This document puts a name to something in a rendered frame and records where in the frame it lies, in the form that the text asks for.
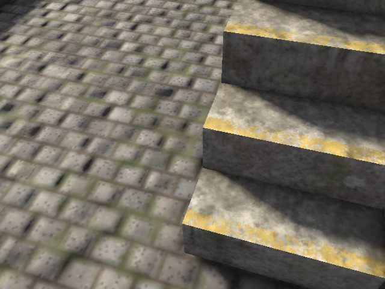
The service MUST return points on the stairs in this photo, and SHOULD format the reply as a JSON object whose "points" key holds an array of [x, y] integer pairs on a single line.
{"points": [[293, 178]]}

